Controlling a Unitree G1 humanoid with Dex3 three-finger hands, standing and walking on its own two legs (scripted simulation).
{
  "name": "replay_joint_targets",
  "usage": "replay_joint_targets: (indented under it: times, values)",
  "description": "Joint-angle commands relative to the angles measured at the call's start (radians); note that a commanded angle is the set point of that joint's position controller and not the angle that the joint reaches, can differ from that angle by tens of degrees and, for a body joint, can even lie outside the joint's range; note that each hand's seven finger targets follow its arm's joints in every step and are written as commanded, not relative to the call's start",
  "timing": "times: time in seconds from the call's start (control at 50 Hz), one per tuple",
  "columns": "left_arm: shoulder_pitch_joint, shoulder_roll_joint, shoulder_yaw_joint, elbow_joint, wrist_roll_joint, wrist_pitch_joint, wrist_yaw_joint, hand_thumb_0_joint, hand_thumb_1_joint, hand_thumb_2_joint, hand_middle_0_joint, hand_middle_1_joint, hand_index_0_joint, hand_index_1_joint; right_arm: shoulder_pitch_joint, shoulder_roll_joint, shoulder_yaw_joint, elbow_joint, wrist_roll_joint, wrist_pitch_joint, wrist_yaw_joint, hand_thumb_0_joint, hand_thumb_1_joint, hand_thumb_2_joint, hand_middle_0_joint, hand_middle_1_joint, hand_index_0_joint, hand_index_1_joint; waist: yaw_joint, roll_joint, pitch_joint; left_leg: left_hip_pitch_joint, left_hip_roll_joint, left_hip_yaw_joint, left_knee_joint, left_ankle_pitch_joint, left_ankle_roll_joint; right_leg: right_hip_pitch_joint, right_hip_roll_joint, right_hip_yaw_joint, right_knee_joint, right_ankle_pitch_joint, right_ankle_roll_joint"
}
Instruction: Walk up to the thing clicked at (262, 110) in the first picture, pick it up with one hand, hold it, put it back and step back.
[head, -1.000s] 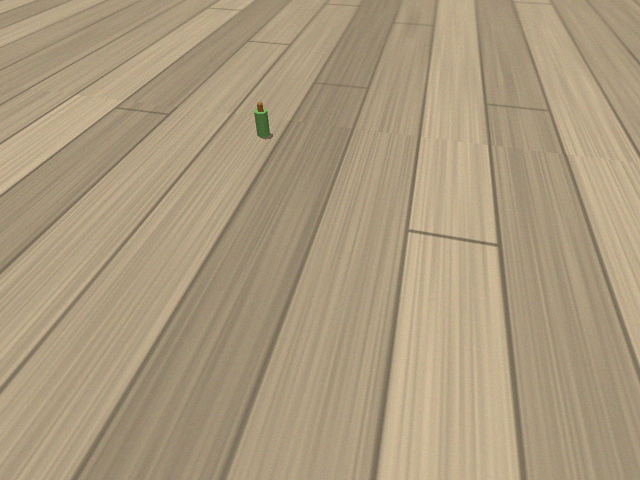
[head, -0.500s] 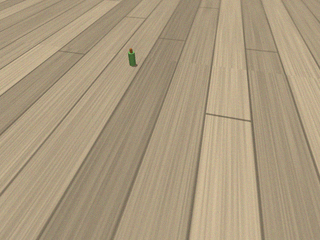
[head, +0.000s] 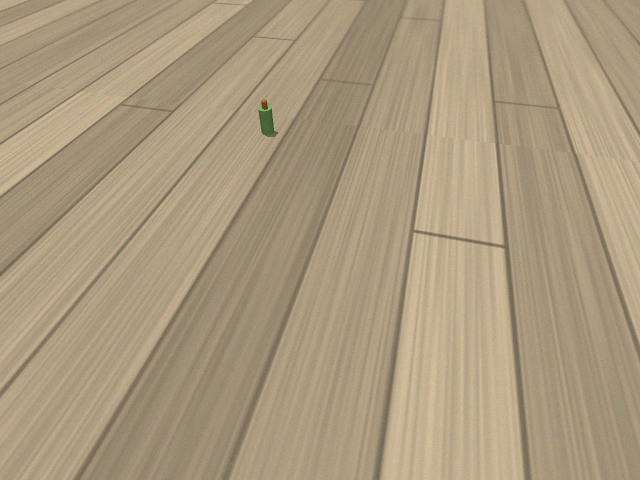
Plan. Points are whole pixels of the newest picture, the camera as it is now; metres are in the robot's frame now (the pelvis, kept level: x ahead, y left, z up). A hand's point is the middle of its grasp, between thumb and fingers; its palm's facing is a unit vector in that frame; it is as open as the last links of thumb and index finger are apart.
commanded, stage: stand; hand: left
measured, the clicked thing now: (265, 116) +2.16 +0.33 -0.68
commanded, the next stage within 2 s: walk up in 0.12 s
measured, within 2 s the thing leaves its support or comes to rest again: neither
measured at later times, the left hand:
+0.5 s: hand out of the picture +0.08 +0.39 -0.18, palm faces +0.08 -0.91 -0.40, open 7.4 cm
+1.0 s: hand (166, 279) +0.53 +0.33 -0.15, palm faces -0.03 -0.93 -0.37, open 7.4 cm
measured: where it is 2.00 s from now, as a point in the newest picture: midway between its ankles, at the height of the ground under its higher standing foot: (299, 289)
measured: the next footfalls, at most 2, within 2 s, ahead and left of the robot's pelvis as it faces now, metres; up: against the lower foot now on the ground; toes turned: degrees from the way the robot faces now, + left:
left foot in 0.46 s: +0.18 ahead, +0.22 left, +0.00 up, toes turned +9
right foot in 0.94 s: +0.53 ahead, -0.06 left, +0.00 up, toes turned -4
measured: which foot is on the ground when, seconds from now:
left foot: down 0.00-0.20, up 0.22-0.44, down 0.46-0.98, up 1.00-1.00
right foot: down 0.00-0.48, up 0.50-0.92, down 0.94-1.00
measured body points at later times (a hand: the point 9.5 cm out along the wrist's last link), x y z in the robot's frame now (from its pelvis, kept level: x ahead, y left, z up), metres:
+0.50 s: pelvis +0.09 +0.07 -0.03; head +0.07 +0.09 +0.42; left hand +0.08 +0.43 -0.15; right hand +0.21 -0.28 -0.10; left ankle +0.14 +0.21 -0.75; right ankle +0.00 -0.11 -0.74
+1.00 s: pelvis +0.38 +0.06 -0.04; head +0.41 +0.04 +0.41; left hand +0.53 +0.38 -0.12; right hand +0.38 -0.27 -0.17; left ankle +0.16 +0.20 -0.71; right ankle +0.49 -0.06 -0.75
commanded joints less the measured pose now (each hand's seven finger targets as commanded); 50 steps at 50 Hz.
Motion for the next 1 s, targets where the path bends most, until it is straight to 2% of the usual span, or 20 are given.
replay_joint_targets:
  times: [0.0,0.08,0.1,0.12,0.16,0.18,0.2,0.38,0.44,0.48,0.5,0.52,0.6,0.82,0.86,0.9,0.92,0.94,0.96,0.98]
  values:
    - [-0.034,0.217,0.039,-0.059,0.000,-0.017,0.014,0.000,0.900,0.900,-0.200,-0.300,-0.200,-0.300,-0.039,-0.212,-0.041,-0.056,-0.003,-0.017,-0.015,0.000,-0.900,-0.900,0.200,0.300,0.200,0.300,0.002,-0.004,-0.028,-0.008,0.114,-0.089,-0.056,0.070,0.028,-0.023,-0.120,0.101,-0.072,0.053,-0.023]
    - [-0.034,0.216,0.040,-0.061,0.000,-0.021,0.014,0.000,0.900,0.900,-0.200,-0.300,-0.200,-0.300,-0.036,-0.213,-0.043,-0.059,-0.002,-0.019,-0.012,0.000,-0.900,-0.900,0.200,0.300,0.200,0.300,-0.004,-0.002,-0.056,-0.001,0.118,-0.090,-0.050,0.099,0.032,0.001,-0.125,0.102,-0.068,0.088,-0.026]
    - [0.042,0.363,0.119,-0.107,0.016,-0.042,-0.027,0.000,0.900,0.900,-0.200,-0.300,-0.200,-0.300,0.011,-0.336,-0.125,-0.115,-0.017,-0.040,0.025,0.000,-0.900,-0.900,0.200,0.300,0.200,0.300,0.013,-0.006,-0.183,-0.047,0.101,-0.130,0.048,-0.502,0.113,0.030,-0.088,0.083,0.044,-0.450,-0.063]
    - [0.019,0.342,0.120,-0.109,0.026,-0.044,-0.040,0.000,0.900,0.900,-0.200,-0.300,-0.200,-0.300,-0.044,-0.340,-0.129,-0.125,-0.024,-0.039,0.042,0.000,-0.900,-0.900,0.200,0.300,0.200,0.300,0.031,0.029,-0.072,-0.228,0.105,-0.146,0.066,-0.596,0.118,-0.019,-0.117,0.124,0.063,-0.552,-0.082]
    - [0.074,0.352,0.139,-0.117,0.026,-0.051,-0.050,0.000,0.900,0.900,-0.200,-0.300,-0.200,-0.300,-0.150,-0.282,-0.117,-0.186,-0.028,-0.041,0.057,0.000,-0.900,-0.900,0.200,0.300,0.200,0.300,0.087,-0.037,0.046,-0.505,0.044,-0.046,0.211,-0.467,0.067,0.062,-0.211,0.271,-0.068,-0.684,-0.137]
    - [0.117,0.379,0.148,-0.111,0.027,-0.059,-0.044,0.000,0.900,0.900,-0.200,-0.300,-0.200,-0.300,-0.204,-0.236,-0.113,-0.213,-0.032,-0.045,0.060,0.000,-0.900,-0.900,0.200,0.300,0.200,0.300,0.127,-0.181,0.074,-0.630,0.012,0.040,0.446,-0.279,0.048,0.128,-0.373,0.450,-0.216,-0.685,-0.203]
    - [0.118,0.386,0.149,-0.122,0.028,-0.072,-0.039,0.000,0.900,0.900,-0.200,-0.300,-0.200,-0.300,-0.196,-0.235,-0.118,-0.212,-0.033,-0.051,0.057,0.000,-0.900,-0.900,0.200,0.300,0.200,0.300,0.132,-0.134,0.067,-0.701,0.059,-0.032,0.508,-0.270,0.025,0.204,-0.442,0.501,-0.250,-0.568,-0.253]
    - [-0.116,0.401,0.142,-0.228,0.029,-0.062,-0.064,0.000,0.900,0.900,-0.200,-0.300,-0.200,-0.300,0.082,-0.276,-0.162,-0.170,-0.015,-0.041,0.105,0.000,-0.900,-0.900,0.200,0.300,0.200,0.300,-0.064,-0.204,0.015,-0.062,0.081,0.069,0.282,-0.076,0.003,-0.277,-0.243,0.096,-0.160,-0.536,-0.154]
    - [-0.088,0.299,0.108,-0.225,0.034,-0.050,-0.071,0.000,0.900,0.900,-0.200,-0.300,-0.200,-0.300,0.359,-0.329,-0.199,-0.079,-0.027,-0.054,0.072,0.000,-0.900,-0.900,0.200,0.300,0.200,0.300,-0.188,0.120,-0.070,0.387,0.017,0.111,0.213,-0.123,0.024,-0.586,-0.103,-0.071,0.309,-0.549,-0.123]
    - [-0.056,0.214,0.071,-0.255,0.010,-0.050,-0.069,0.000,0.900,0.900,-0.200,-0.300,-0.200,-0.300,0.356,-0.479,-0.215,-0.138,-0.038,-0.074,0.041,0.000,-0.900,-0.900,0.200,0.300,0.200,0.300,-0.177,0.355,-0.030,0.272,0.382,-0.648,-0.217,-0.792,0.118,-0.803,0.077,0.061,0.911,-0.409,-0.068]
    - [-0.020,0.295,0.077,-0.252,0.016,-0.053,-0.064,0.000,0.900,0.900,-0.200,-0.300,-0.200,-0.300,0.202,-0.503,-0.209,-0.183,-0.003,-0.077,0.045,0.000,-0.900,-0.900,0.200,0.300,0.200,0.300,-0.096,0.239,0.030,0.110,0.484,-0.765,-0.314,-0.858,0.220,-0.728,-0.021,0.168,0.892,-0.322,-0.071]
    - [-0.013,0.317,0.077,-0.240,0.016,-0.063,-0.064,0.000,0.900,0.900,-0.200,-0.300,-0.200,-0.300,0.113,-0.485,-0.205,-0.206,-0.001,-0.085,0.046,0.000,-0.900,-0.900,0.200,0.300,0.200,0.300,-0.049,0.185,0.079,0.035,0.497,-0.719,-0.299,-0.775,0.271,-0.700,-0.087,0.174,0.873,-0.272,-0.068]
    - [0.052,0.349,0.107,-0.161,-0.012,-0.056,-0.091,0.000,0.900,0.900,-0.200,-0.300,-0.200,-0.300,0.077,-0.345,-0.145,-0.221,0.003,-0.113,0.046,0.000,-0.900,-0.900,0.200,0.300,0.200,0.300,0.010,0.094,0.121,-0.112,0.275,-0.191,-0.238,-0.432,0.168,-0.527,-0.134,0.093,0.664,-0.058,0.001]
    - [-0.219,0.253,0.096,-0.294,0.000,-0.053,-0.123,0.000,0.900,0.900,-0.200,-0.300,-0.200,-0.300,0.221,-0.360,-0.151,-0.211,0.003,-0.114,0.043,0.000,-0.900,-0.900,0.200,0.300,0.200,0.300,-0.071,0.067,0.069,0.081,0.235,0.014,-0.182,0.025,0.168,-0.437,-0.094,-0.062,0.233,0.156,-0.026]
    - [-0.198,0.247,0.099,-0.284,0.003,-0.054,-0.112,0.000,0.900,0.900,-0.200,-0.300,-0.200,-0.300,0.228,-0.369,-0.158,-0.218,-0.003,-0.104,0.035,0.000,-0.900,-0.900,0.200,0.300,0.200,0.300,-0.059,0.076,0.022,0.127,0.237,0.038,-0.078,0.190,0.162,-0.361,-0.059,-0.099,0.203,0.097,-0.047]
    - [-0.007,0.267,0.119,-0.224,-0.004,-0.056,-0.097,0.000,0.900,0.900,-0.200,-0.300,-0.200,-0.300,0.226,-0.352,-0.152,-0.235,-0.011,-0.096,0.026,0.000,-0.900,-0.900,0.200,0.300,0.200,0.300,0.041,0.020,-0.102,0.069,0.198,0.099,0.215,0.385,0.128,-0.062,-0.013,-0.133,0.179,0.060,-0.070]
    - [0.163,0.322,0.146,-0.177,0.000,-0.061,-0.082,0.000,0.900,0.900,-0.200,-0.300,-0.200,-0.300,0.263,-0.310,-0.134,-0.242,-0.015,-0.094,0.026,0.000,-0.900,-0.900,0.200,0.300,0.200,0.300,0.104,-0.060,-0.219,-0.067,0.141,0.128,0.463,0.311,0.100,0.208,-0.020,-0.099,0.202,-0.011,-0.089]
    - [0.305,0.394,0.177,-0.159,0.011,-0.065,-0.068,0.000,0.900,0.900,-0.200,-0.300,-0.200,-0.300,0.299,-0.237,-0.108,-0.263,-0.008,-0.096,0.028,0.000,-0.900,-0.900,0.200,0.300,0.200,0.300,0.154,-0.237,-0.309,-0.311,0.061,0.124,0.726,-0.021,0.076,0.449,-0.194,0.161,0.165,-0.268,-0.118]
    - [0.315,0.461,0.188,-0.176,0.004,-0.071,-0.060,0.000,0.900,0.900,-0.200,-0.300,-0.200,-0.300,0.311,-0.253,-0.108,-0.277,0.013,-0.100,0.024,0.000,-0.900,-0.900,0.200,0.300,0.200,0.300,0.149,-0.320,-0.326,-0.580,-0.045,0.086,0.889,-0.330,0.041,0.619,-0.423,0.624,0.030,-0.215,-0.250]
    - [0.266,0.462,0.196,-0.199,-0.014,-0.069,-0.054,0.000,0.900,0.900,-0.200,-0.300,-0.200,-0.300,0.243,-0.337,-0.122,-0.269,0.009,-0.103,0.011,0.000,-0.900,-0.900,0.200,0.300,0.200,0.300,0.155,-0.231,-0.289,-0.634,0.039,0.008,0.964,-0.335,0.047,0.546,-0.463,0.671,0.015,-0.151,-0.311]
